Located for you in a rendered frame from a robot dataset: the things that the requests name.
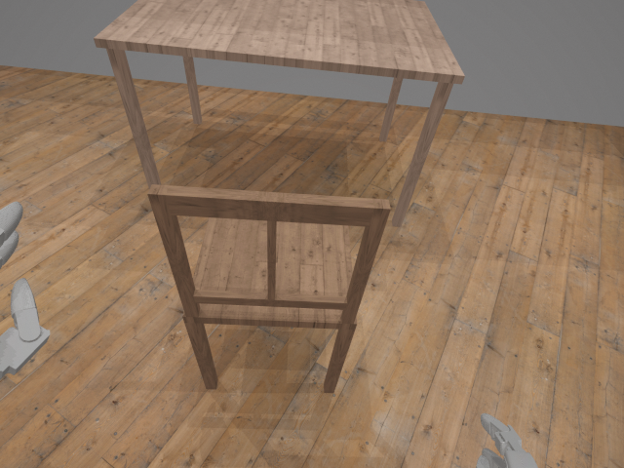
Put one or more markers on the table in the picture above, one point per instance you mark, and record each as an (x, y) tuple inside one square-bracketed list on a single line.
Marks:
[(390, 38)]

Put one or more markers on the chair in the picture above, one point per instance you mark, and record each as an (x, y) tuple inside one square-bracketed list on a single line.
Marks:
[(270, 259)]

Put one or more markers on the left robot hand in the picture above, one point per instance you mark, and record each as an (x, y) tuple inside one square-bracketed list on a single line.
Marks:
[(18, 345)]

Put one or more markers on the right robot hand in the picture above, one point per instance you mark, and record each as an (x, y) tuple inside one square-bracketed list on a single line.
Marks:
[(508, 443)]

